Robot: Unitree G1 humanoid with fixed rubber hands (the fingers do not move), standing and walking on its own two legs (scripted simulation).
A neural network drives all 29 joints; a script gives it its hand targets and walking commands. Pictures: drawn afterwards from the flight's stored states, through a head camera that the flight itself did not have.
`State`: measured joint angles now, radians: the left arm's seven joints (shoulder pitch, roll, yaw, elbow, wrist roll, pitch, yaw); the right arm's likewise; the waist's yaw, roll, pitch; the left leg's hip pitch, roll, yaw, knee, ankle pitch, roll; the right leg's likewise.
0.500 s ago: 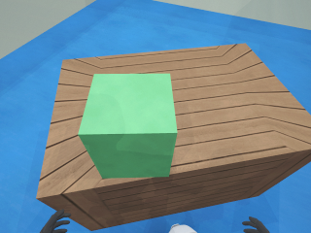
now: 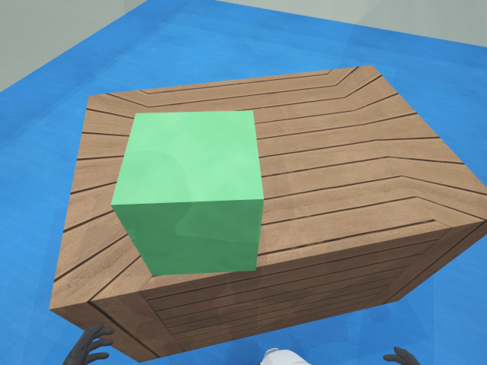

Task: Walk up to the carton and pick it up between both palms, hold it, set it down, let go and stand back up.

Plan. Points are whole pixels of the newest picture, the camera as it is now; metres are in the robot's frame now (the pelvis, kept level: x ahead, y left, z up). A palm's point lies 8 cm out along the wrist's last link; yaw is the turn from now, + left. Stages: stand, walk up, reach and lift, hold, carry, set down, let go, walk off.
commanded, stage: walk up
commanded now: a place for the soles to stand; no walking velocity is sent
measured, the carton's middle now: (200, 197) +0.41 +0.08 +0.01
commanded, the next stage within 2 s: reach and lift in 0.84 s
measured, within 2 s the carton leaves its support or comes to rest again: neither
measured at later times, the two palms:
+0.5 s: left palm out of the picture +0.13 +0.27 -0.08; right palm out of the picture +0.09 -0.29 -0.09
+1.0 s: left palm (91, 350) +0.17 +0.26 -0.09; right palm out of the picture +0.13 -0.30 -0.11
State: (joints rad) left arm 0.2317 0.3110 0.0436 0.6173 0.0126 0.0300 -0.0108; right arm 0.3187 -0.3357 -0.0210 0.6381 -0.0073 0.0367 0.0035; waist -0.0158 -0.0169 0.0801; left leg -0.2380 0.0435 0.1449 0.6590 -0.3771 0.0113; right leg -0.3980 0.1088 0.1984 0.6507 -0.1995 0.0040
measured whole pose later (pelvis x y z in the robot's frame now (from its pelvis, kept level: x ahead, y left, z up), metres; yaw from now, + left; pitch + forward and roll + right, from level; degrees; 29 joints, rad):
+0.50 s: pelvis +0.01 +0.00 +0.00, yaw +0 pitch -2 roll +1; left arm 0.23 0.30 0.04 0.65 0.01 0.03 0.00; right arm 0.31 -0.34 -0.03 0.63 0.00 0.04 0.00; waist -0.01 -0.01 0.06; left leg -0.24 0.03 0.11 0.63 -0.37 0.01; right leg -0.39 0.11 0.19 0.62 -0.19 0.00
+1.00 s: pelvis +0.00 -0.01 -0.01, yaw +1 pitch -1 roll +1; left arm 0.07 0.26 0.03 0.60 0.05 0.28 0.02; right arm 0.17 -0.34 -0.14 0.80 -0.06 -0.17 0.03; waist -0.02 0.04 0.11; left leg -0.31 0.04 0.09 0.76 -0.42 0.00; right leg -0.40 0.07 0.06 0.75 -0.34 -0.03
